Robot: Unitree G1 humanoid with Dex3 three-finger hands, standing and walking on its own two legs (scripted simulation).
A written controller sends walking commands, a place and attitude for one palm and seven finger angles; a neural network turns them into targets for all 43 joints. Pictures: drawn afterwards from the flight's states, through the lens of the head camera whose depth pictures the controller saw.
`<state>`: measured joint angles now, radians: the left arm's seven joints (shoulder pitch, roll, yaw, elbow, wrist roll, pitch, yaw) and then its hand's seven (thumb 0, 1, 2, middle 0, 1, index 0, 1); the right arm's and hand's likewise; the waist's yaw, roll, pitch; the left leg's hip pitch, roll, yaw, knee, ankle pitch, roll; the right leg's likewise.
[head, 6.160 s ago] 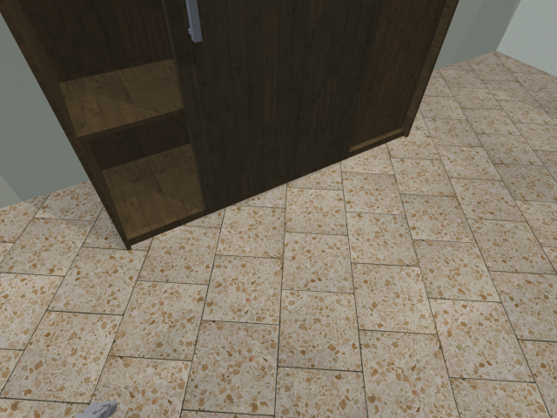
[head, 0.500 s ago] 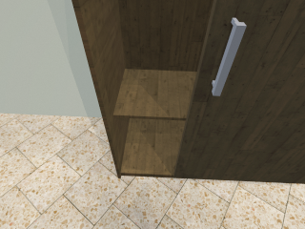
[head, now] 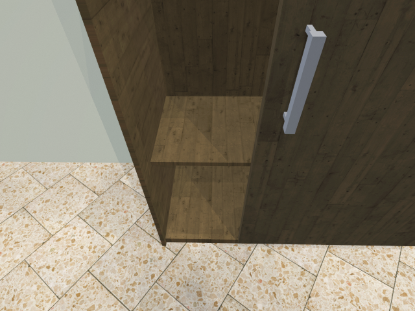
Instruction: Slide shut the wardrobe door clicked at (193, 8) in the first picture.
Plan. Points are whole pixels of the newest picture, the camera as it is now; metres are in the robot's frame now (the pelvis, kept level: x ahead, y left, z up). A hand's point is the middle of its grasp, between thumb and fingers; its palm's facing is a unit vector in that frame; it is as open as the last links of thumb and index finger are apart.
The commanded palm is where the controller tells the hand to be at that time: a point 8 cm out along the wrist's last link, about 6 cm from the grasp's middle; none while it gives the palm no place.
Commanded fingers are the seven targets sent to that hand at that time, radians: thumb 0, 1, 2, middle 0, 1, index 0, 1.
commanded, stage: come to a stop and stand still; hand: right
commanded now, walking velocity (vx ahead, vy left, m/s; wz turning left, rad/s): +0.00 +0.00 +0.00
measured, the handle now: (298, 84) +0.54 -0.17 +0.18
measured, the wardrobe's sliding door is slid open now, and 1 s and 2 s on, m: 0.36 0.36 0.36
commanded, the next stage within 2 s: look again from close up in 0.90 s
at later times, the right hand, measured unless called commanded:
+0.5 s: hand out of the picture +0.03 -0.17 -0.18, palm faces +0.01 +0.99 -0.17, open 7.4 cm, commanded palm none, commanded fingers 0.00 -0.90 -0.90 0.20 0.30 0.20 0.30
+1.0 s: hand out of the picture +0.04 -0.16 -0.18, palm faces +0.02 +0.99 -0.16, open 7.4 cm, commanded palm none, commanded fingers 0.00 -0.90 -0.90 0.20 0.30 0.20 0.30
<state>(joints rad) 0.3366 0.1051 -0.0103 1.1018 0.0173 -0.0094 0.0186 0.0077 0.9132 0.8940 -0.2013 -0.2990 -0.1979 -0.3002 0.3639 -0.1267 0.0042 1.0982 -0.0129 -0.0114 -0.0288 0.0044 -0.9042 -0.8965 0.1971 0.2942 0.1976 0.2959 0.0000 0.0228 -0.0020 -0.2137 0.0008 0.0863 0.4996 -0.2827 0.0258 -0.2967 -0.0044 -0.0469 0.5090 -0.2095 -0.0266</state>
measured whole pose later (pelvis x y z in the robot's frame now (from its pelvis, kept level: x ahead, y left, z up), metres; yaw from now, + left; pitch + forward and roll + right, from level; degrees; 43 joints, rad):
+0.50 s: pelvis +0.04 -0.01 +0.00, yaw +1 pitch +0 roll +0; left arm 0.28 0.15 -0.01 1.12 0.01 -0.02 0.03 0.01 0.93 0.89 -0.20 -0.30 -0.20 -0.30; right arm 0.31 -0.14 0.00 1.11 -0.01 -0.02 -0.03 0.00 -0.90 -0.90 0.20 0.29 0.20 0.30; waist 0.00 0.02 0.00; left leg -0.15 0.02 0.06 0.47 -0.32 0.01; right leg -0.21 0.02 -0.08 0.46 -0.25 -0.04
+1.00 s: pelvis +0.05 +0.00 +0.00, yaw +1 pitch +0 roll -1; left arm 0.29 0.14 -0.02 1.15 0.01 -0.02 0.03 0.01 0.92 0.89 -0.20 -0.30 -0.20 -0.30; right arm 0.32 -0.13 0.01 1.13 -0.01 -0.02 -0.04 0.00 -0.90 -0.90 0.20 0.29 0.20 0.30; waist 0.00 0.02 0.01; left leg -0.10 0.02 0.06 0.44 -0.33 0.01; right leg -0.18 0.01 -0.07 0.45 -0.27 -0.03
